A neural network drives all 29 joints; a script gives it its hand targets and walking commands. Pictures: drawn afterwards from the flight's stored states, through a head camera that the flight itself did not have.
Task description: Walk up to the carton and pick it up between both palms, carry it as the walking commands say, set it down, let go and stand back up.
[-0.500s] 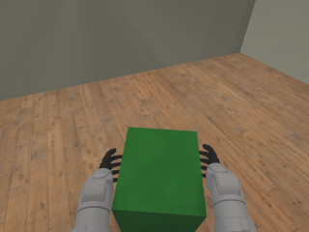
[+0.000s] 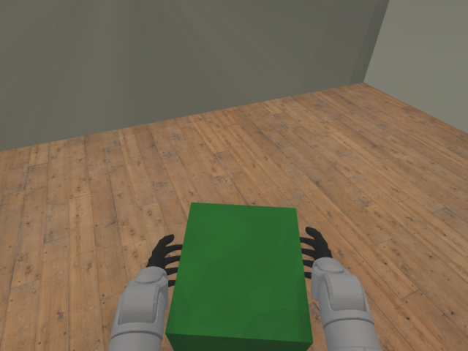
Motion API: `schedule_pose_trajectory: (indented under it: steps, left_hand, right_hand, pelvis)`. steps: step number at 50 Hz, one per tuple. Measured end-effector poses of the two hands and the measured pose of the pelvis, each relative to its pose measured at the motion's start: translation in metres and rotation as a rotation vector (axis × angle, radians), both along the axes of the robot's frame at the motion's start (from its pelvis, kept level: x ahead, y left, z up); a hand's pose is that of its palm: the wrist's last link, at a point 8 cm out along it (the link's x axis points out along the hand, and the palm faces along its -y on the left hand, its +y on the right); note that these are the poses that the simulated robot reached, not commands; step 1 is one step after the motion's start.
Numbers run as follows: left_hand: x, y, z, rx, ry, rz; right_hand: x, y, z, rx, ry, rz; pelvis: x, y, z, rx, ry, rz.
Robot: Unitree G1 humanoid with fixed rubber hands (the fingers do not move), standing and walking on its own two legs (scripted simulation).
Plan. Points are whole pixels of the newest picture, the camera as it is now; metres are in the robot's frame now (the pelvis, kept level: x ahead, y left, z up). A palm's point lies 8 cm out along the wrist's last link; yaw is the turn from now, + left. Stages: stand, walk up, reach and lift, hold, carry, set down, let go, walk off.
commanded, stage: hold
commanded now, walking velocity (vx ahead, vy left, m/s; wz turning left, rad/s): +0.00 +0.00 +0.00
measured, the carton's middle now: (238, 289) +0.28 +0.00 -0.03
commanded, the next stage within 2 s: carry in 0.72 s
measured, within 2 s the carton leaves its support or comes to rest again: neither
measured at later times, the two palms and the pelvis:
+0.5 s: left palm (156, 277) +0.27 +0.14 +0.03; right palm (323, 271) +0.27 -0.15 +0.04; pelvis +0.00 +0.01 +0.00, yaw -1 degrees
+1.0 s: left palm (126, 284) +0.25 +0.19 +0.03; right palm (297, 268) +0.27 -0.10 +0.05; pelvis -0.03 +0.05 -0.02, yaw +3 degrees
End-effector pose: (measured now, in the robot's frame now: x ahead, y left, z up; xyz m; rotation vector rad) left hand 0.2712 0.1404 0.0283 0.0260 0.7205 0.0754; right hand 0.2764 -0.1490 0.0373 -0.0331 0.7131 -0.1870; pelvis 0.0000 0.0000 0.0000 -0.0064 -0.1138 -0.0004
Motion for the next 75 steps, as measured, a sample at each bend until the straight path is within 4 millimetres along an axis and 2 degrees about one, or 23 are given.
schedule_pose_trajectory:
  steps: [17,37,43,47,53,62,65,70,75]
  left_hand:
    - [-0.002,0.001,0.001,0.014,0.001,-0.02]
    - [-0.002,-0.003,0.002,0.016,0.002,-0.017]
    - [-0.001,0.004,0.005,0.021,-0.019,-0.004]
    - [-0.008,0.024,0.006,-0.004,-0.022,0.025]
    - [-0.03,0.07,0.01,-0.064,-0.024,0.106]
    - [-0.072,0.127,0.01,-0.012,0.049,0.18]
    - [-0.089,0.146,0.007,-0.034,0.07,0.199]
    - [-0.113,0.191,0.002,-0.087,0.046,0.244]
    - [-0.143,0.243,0.003,-0.087,0.049,0.318]
  right_hand:
    - [-0.006,0.001,0.001,-0.001,-0.005,-0.01]
    - [-0.007,-0.003,-0.001,0.012,-0.007,-0.02]
    - [-0.003,0.004,-0.002,0.016,-0.028,-0.004]
    - [-0.005,0.024,0.004,0.027,-0.035,-0.001]
    - [-0.012,0.072,0.015,0.063,-0.04,0.007]
    - [-0.039,0.129,-0.007,0.117,0.039,0.07]
    - [-0.051,0.149,-0.004,0.089,0.059,0.092]
    - [-0.056,0.198,0.011,0.044,0.036,0.135]
    - [-0.067,0.254,0.009,0.057,0.044,0.198]
  pelvis:
    - [0.0,0.006,0.0,0.002,-0.009,-0.008]
    - [-0.007,0.003,-0.002,0.005,-0.007,-0.011]
    - [-0.016,0.012,-0.009,-0.002,0.077,0.026]
    - [-0.025,0.03,-0.013,0.005,0.121,0.053]
    - [-0.037,0.06,-0.021,0.015,0.165,0.054]
    - [-0.058,0.098,-0.031,-0.033,0.185,0.105]
    - [-0.067,0.112,-0.03,-0.027,0.178,0.159]
    - [-0.081,0.145,-0.034,0.003,0.173,0.223]
    - [-0.102,0.179,-0.033,-0.024,0.181,0.226]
